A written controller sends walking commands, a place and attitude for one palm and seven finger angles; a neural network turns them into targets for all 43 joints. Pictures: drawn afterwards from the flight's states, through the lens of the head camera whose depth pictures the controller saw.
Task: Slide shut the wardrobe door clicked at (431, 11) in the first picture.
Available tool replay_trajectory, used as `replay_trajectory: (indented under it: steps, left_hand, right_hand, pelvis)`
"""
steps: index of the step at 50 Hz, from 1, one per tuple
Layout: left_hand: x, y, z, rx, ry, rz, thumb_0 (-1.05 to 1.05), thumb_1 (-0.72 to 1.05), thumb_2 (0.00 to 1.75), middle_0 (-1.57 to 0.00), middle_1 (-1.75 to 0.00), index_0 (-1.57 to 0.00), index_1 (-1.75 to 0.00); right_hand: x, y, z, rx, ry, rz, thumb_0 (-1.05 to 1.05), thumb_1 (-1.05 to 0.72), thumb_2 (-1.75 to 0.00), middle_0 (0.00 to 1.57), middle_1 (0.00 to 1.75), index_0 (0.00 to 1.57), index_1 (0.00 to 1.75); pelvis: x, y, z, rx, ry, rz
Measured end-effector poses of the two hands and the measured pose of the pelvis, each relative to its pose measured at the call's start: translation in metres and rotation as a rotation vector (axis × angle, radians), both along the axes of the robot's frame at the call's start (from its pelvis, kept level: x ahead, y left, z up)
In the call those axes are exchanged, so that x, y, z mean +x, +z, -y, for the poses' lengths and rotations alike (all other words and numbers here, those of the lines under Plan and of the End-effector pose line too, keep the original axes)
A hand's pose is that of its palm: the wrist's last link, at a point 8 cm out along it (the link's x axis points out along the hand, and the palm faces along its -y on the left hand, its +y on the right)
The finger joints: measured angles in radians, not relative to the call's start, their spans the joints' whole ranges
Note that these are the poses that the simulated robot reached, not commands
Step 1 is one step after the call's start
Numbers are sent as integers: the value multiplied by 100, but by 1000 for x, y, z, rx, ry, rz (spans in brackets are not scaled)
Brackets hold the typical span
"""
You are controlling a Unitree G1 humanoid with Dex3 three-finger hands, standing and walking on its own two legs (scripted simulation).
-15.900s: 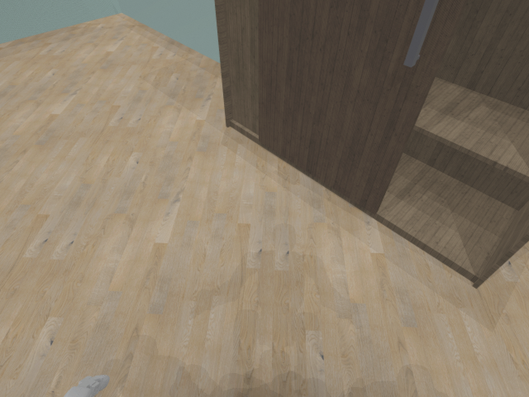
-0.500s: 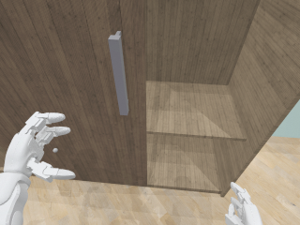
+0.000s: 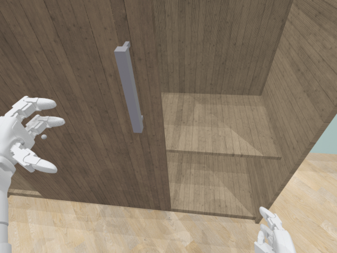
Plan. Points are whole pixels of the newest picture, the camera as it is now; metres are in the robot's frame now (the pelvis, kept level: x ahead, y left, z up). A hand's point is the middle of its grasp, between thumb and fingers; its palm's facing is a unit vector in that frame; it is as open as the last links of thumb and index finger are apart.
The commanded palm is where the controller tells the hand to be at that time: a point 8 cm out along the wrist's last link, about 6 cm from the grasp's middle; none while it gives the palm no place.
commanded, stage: raise the hand with hooked fingers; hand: left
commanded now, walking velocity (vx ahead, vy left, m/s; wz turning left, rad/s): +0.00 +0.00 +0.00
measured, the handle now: (133, 91) +0.49 +0.15 +0.15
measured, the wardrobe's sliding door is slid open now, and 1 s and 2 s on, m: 0.49 0.49 0.49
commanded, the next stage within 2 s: move the hooked fingers beside the handle in 0.36 s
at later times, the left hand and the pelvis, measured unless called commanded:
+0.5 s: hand (46, 142) +0.27 +0.27 +0.18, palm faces +0.05 -0.99 -0.10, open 14.0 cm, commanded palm +0.25 +0.32 +0.18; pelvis +0.00 +0.01 +0.00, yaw +0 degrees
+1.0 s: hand (67, 123) +0.34 +0.26 +0.17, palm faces +0.06 -1.00 -0.06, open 14.0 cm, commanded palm +0.30 +0.30 +0.17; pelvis +0.00 +0.01 +0.00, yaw -1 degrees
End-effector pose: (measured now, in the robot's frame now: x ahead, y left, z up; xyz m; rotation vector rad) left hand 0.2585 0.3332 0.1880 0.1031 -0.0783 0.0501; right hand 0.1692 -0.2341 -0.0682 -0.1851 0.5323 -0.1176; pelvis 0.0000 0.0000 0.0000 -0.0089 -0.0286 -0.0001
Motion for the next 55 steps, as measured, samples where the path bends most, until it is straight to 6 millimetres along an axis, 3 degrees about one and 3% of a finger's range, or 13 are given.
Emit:
replay_trajectory:
  steps: [6,13,21,28,32,36,42,48,55]
  left_hand:
    - [-1,-23,15,-22,-22,-54,-1,-50,30,-30,-120,-30,-120]
    - [-10,-1,5,-12,44,95,-1,-50,30,-30,-120,-31,-120]
    - [-5,-12,3,0,6,-35,-1,-50,30,-30,-120,-30,-120]
    - [-9,-2,3,-16,16,66,-1,-50,30,-30,-120,-31,-120]
    - [0,-7,-1,-36,32,35,-1,-51,30,-30,-120,-31,-120]
    - [14,-16,9,-25,4,-28,-1,-51,30,-30,-120,-30,-120]
    - [36,-6,30,-31,-45,44,-1,-50,30,-30,-120,-31,-120]
    - [53,-10,20,-52,1,-6,-1,-50,30,-30,-120,-31,-120]
    - [54,-16,22,-46,-4,-13,-1,-50,30,-30,-120,-30,-120]
  right_hand:
    - [-6,0,8,-11,-28,-11,2,-90,-90,20,30,20,30]
    - [-6,5,4,-22,-21,4,2,-91,-90,20,30,20,30]
    - [-1,3,-6,-1,-10,9,2,-90,-90,20,30,20,30]
    - [-1,5,-14,1,4,15,2,-90,-90,20,30,20,30]
    - [-2,3,-16,-3,11,0,2,-90,-90,20,30,20,30]
    - [-5,0,-16,-9,6,-19,2,-90,-90,20,30,20,30]
    - [-10,-2,-13,-9,-19,-33,2,-90,-90,20,30,20,30]
    - [-17,-5,-7,-1,-52,-64,2,-90,-90,20,30,20,30]
    - [-22,-9,3,-22,-67,-104,2,-90,-90,20,30,20,30]
  pelvis:
    - [1,0,-1,3,-13,-6]
    - [3,1,0,0,-9,15]
    - [-2,2,-6,0,-6,9]
    - [-1,2,-8,0,-4,14]
    - [-4,2,-9,0,3,14]
    - [-6,2,-11,0,5,8]
    - [-2,3,-12,3,-6,-1]
    - [1,3,-10,6,-19,-13]
    - [5,3,-10,5,-19,-21]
